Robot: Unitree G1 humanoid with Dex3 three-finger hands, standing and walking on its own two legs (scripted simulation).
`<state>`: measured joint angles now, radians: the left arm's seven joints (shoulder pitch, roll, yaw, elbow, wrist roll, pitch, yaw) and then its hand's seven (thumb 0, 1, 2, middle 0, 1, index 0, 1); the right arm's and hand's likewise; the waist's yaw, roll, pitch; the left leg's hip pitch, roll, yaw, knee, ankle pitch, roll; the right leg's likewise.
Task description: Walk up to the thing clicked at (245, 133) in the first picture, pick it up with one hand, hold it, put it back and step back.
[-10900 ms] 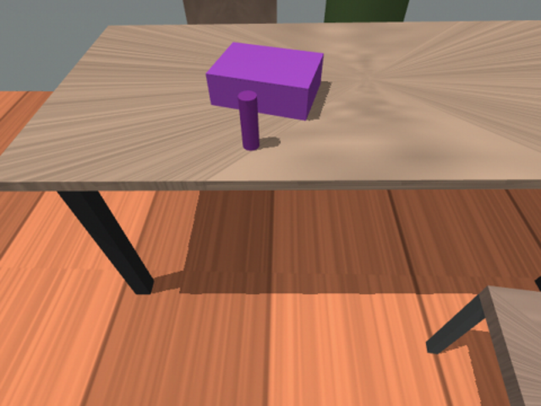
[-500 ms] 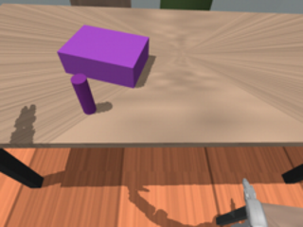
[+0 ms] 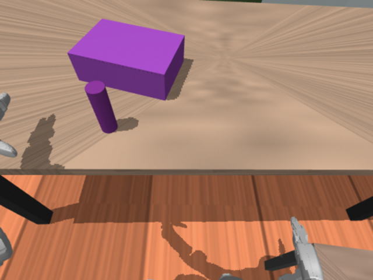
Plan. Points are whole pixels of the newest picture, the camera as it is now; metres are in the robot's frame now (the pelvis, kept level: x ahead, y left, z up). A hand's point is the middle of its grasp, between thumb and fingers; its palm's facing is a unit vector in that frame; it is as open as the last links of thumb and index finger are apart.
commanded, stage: approach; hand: left
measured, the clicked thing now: (103, 109) +0.48 +0.20 +0.06
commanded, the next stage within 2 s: close in in 0.06 s
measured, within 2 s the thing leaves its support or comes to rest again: neither
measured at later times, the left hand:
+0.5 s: hand (91, 117) +0.46 +0.23 +0.06, palm faces +0.10 -0.99 +0.05, open 17.4 cm
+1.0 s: hand (107, 118) +0.46 +0.19 +0.06, palm faces +0.12 -0.99 +0.03, open 17.6 cm
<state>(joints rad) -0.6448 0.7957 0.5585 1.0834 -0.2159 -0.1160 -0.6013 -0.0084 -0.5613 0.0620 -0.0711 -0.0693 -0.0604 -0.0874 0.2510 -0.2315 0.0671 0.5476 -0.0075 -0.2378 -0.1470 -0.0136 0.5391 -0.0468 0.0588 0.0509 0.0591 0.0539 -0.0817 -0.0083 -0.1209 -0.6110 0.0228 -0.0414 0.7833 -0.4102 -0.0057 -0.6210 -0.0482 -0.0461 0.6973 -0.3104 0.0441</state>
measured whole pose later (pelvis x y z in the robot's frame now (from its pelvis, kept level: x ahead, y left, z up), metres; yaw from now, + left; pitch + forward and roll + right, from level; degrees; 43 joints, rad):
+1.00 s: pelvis -0.01 -0.01 -0.03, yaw -2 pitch +16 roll -1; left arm -0.69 0.42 0.40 0.92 -0.14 -0.25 -0.13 -0.01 -0.57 0.01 -0.06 -0.01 -0.07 0.00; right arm 0.38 -0.24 -0.04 0.17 -0.01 -0.04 0.00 -0.01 0.52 -0.06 0.06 0.05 0.06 0.05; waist -0.13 0.00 -0.11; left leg -0.77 0.04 -0.02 0.97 -0.48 -0.02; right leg -0.81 -0.03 -0.01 0.91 -0.38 0.03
